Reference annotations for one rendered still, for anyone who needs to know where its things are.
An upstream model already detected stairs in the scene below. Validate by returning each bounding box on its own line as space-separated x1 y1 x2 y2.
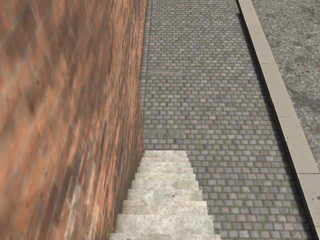
109 150 221 240

